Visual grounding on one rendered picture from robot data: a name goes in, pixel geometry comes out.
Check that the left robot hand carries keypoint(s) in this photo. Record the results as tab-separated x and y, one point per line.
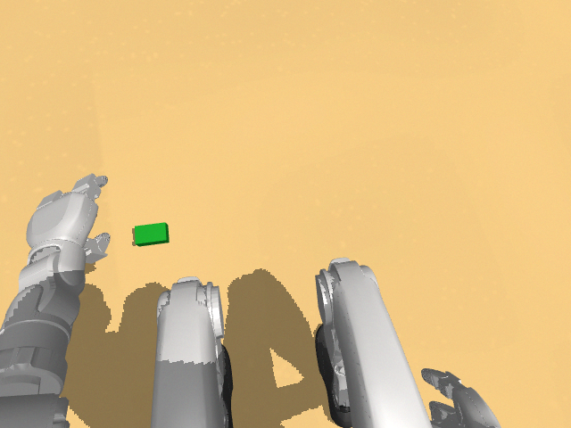
70	216

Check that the left robot arm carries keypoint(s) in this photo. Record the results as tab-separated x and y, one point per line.
35	335

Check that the right robot hand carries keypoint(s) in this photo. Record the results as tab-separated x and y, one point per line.
469	411

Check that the right robot foot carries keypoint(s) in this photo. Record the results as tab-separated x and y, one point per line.
341	415

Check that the small box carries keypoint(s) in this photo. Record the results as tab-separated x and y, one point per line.
152	234

